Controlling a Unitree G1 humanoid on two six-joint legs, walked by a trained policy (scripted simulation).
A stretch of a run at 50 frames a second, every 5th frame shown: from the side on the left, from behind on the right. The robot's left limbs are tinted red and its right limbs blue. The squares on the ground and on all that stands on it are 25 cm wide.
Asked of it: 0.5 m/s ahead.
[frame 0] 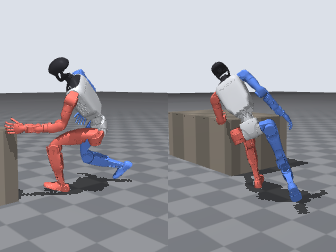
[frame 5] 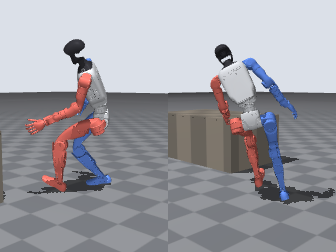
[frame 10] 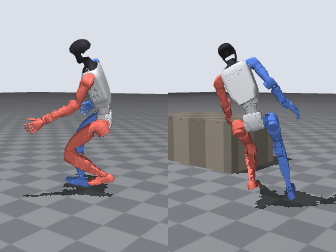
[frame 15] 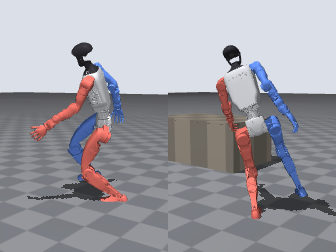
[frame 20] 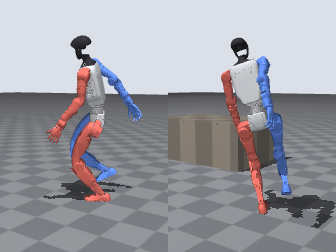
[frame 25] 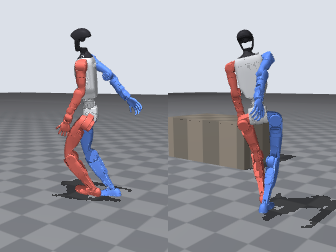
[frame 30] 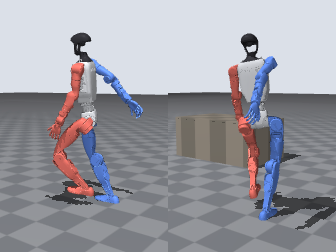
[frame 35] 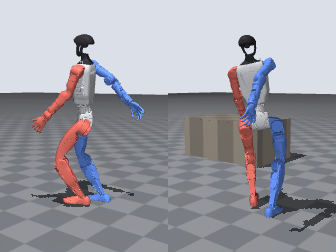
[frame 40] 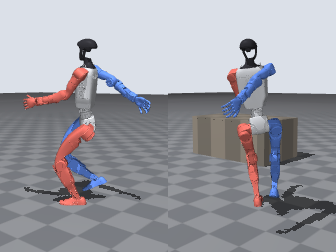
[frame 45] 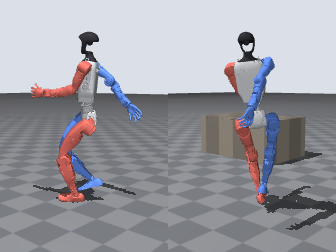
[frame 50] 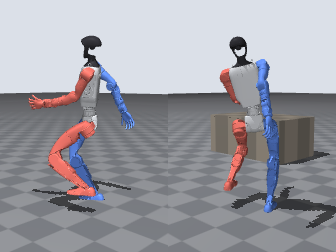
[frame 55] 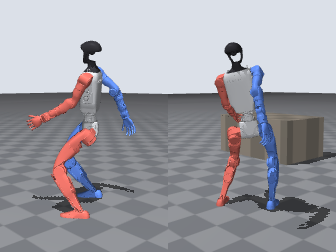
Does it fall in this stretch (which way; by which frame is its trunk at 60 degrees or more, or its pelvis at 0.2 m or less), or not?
no
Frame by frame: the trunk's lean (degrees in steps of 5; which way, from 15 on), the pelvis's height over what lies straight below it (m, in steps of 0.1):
0: 45 forward and to its left, 0.6
5: 35 forward and to its left, 0.6
10: 30 forward and to its left, 0.7
15: 25 forward and to its left, 0.7
20: 20 forward and to its left, 0.7
25: 15 forward and to its left, 0.8
30: 10, 0.7
35: 10, 0.7
40: 10, 0.7
45: 5, 0.7
50: 15 to its left, 0.7
55: 10, 0.7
